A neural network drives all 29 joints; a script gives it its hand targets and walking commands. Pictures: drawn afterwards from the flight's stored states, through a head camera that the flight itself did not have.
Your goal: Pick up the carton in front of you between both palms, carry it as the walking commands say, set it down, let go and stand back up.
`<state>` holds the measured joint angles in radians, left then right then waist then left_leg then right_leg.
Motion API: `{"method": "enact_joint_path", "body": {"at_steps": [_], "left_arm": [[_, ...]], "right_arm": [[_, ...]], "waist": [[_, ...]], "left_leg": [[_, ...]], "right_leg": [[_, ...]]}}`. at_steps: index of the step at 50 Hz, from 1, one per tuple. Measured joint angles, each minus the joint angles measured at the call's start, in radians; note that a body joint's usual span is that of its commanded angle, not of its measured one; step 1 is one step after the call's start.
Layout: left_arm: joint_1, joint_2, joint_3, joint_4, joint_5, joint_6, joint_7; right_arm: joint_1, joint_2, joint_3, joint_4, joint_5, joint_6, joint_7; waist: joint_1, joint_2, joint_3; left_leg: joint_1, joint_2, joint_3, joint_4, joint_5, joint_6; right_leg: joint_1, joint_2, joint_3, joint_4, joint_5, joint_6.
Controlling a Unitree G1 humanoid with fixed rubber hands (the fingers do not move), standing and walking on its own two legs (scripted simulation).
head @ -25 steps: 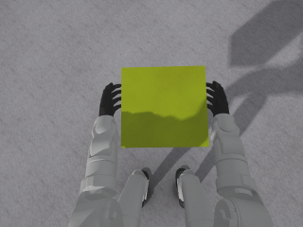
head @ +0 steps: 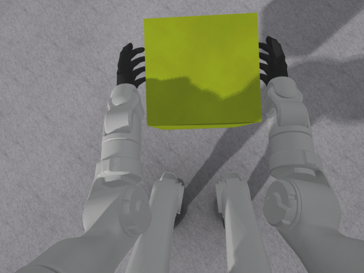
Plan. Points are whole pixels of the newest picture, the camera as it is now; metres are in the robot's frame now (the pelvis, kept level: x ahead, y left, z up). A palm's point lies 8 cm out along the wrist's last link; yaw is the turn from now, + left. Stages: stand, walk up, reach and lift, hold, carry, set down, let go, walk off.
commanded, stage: set down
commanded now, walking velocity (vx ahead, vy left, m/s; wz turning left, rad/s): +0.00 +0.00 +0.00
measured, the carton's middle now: (199, 85) +0.50 -0.01 -0.16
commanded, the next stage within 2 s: none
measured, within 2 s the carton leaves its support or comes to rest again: rests again in 1.10 s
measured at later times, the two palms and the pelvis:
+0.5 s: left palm (147, 90) +0.51 +0.14 -0.24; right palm (254, 82) +0.53 -0.16 -0.25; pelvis -0.01 -0.01 -0.11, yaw +2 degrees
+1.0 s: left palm (154, 94) +0.53 +0.14 -0.34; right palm (246, 84) +0.56 -0.16 -0.34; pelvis +0.00 +0.00 -0.17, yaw +2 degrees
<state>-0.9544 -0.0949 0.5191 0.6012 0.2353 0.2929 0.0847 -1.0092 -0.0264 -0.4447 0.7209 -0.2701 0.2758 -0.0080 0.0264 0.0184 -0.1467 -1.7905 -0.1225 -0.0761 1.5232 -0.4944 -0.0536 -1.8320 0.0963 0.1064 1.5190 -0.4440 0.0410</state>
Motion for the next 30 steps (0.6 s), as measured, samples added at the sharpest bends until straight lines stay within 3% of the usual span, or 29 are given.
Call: {"method": "enact_joint_path", "body": {"at_steps": [9, 16, 22, 30], "left_arm": [[-0.096, 0.06, -0.009, 0.041, -0.051, 0.001, 0.01], [-0.206, 0.087, 0.013, 0.096, -0.019, 0.007, 0.015], [-0.233, 0.133, -0.039, 0.07, -0.097, 0.002, 0.032], [-0.33, 0.16, -0.048, 0.128, -0.118, -0.013, 0.052]], "right_arm": [[-0.113, -0.045, 0.046, 0.038, 0.061, 0.021, -0.036], [-0.229, -0.102, 0.065, 0.116, 0.069, 0.022, -0.043], [-0.284, -0.13, 0.131, 0.109, 0.117, 0.015, -0.065], [-0.376, -0.2, 0.184, 0.17, 0.175, 0.003, -0.073]], "waist": [[-0.004, -0.007, 0.046], [0.002, -0.011, 0.112], [-0.006, -0.007, 0.177], [0.005, 0.003, 0.285]], "left_leg": [[-0.157, -0.009, -0.001, 0.166, -0.044, -0.018], [-0.253, -0.015, -0.001, 0.264, -0.066, -0.033], [-0.324, -0.021, 0.009, 0.348, -0.088, -0.043], [-0.374, -0.022, 0.022, 0.453, -0.119, -0.047]], "right_leg": [[-0.163, 0.019, -0.007, 0.166, -0.035, 0.001], [-0.264, 0.031, -0.014, 0.265, -0.052, -0.001], [-0.343, 0.039, -0.01, 0.357, -0.07, 0.001], [-0.4, 0.051, -0.009, 0.463, -0.093, 0.006]]}}
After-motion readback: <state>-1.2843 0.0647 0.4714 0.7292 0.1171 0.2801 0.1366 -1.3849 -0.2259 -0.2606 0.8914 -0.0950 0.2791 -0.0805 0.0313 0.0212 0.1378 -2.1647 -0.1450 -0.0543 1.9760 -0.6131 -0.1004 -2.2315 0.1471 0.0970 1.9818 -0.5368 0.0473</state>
